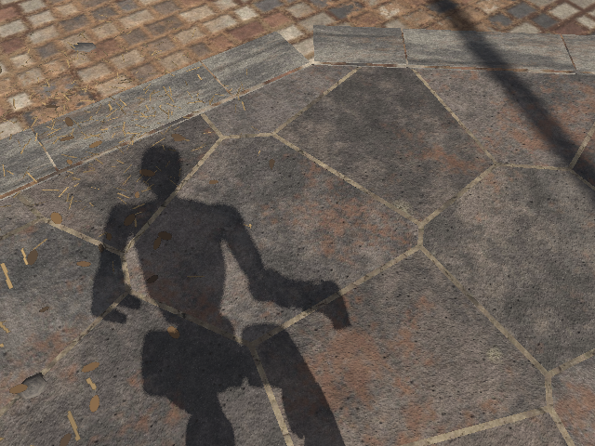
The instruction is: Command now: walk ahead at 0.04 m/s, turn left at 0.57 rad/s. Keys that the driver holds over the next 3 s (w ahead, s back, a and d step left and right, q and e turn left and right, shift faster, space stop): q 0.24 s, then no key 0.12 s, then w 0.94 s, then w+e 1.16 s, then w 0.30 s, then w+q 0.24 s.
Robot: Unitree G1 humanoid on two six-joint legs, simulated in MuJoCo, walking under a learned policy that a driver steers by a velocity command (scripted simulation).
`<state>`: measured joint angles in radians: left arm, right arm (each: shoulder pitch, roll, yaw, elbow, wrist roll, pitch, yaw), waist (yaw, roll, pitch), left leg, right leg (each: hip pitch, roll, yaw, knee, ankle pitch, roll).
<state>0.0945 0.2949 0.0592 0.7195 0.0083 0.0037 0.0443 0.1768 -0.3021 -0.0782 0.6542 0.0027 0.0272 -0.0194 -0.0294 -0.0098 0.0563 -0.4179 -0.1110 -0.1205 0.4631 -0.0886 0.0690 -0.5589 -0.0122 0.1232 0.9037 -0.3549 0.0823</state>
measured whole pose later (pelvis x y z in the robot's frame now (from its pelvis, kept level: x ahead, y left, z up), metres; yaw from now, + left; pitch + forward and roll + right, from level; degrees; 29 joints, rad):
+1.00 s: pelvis +0.21 -0.03 -0.02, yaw +15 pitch +2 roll +0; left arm 0.05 0.29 0.04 0.69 -0.01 -0.09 -0.05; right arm 0.45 -0.31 -0.06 0.81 0.01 -0.03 -0.01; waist -0.07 0.01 0.03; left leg 0.01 0.04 -0.05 0.58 -0.51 -0.01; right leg -0.51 0.00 -0.04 0.59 -0.12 -0.05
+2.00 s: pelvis +0.73 +0.09 -0.01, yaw -5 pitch +1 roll +3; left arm 0.07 0.27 0.05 0.66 -0.02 -0.01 -0.06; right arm 0.31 -0.30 -0.08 0.86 0.02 -0.06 -0.01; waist -0.07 -0.02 0.05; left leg 0.11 0.04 0.28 0.30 -0.40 -0.05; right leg -0.57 -0.06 -0.04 0.64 -0.11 -0.07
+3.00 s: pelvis +1.26 -0.08 +0.00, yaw -23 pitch +2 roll +2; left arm 0.01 0.26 0.03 0.63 -0.01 -0.09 -0.03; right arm 0.44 -0.29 -0.06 0.88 0.03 -0.06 0.00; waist -0.12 -0.02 0.02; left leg -0.01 -0.02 -0.06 0.35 -0.37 -0.01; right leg -0.46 -0.03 0.05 0.47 -0.05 -0.01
